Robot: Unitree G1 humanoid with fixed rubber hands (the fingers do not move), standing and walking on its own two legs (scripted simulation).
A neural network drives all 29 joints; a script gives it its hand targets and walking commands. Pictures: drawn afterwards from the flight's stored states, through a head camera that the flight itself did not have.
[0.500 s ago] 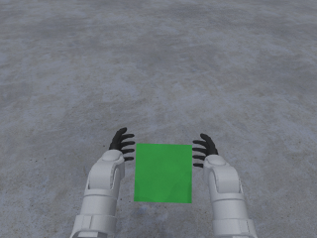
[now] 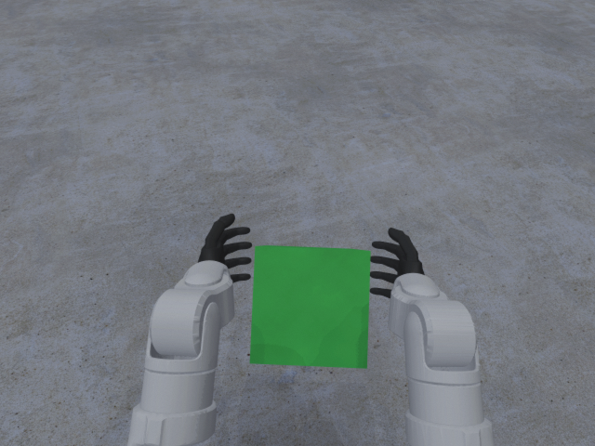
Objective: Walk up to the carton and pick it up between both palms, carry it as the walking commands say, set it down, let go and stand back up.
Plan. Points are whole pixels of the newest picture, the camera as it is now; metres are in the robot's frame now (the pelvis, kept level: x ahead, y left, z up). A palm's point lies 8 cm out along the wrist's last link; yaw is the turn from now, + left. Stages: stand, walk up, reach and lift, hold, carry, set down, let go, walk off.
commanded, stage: carry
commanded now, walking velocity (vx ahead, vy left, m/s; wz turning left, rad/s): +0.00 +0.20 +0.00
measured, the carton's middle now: (308, 296) +0.33 +0.00 -0.02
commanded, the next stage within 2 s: none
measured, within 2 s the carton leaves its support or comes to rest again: neither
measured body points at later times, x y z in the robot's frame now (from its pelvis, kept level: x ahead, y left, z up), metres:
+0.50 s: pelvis -0.01 +0.01 +0.00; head +0.02 +0.02 +0.45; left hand +0.31 +0.14 +0.09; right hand +0.31 -0.10 +0.09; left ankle +0.05 +0.06 -0.72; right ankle +0.03 -0.17 -0.72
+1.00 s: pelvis -0.01 -0.01 +0.00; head +0.02 -0.01 +0.45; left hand +0.31 +0.11 +0.09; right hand +0.30 -0.14 +0.09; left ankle +0.04 +0.06 -0.72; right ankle -0.02 -0.14 -0.72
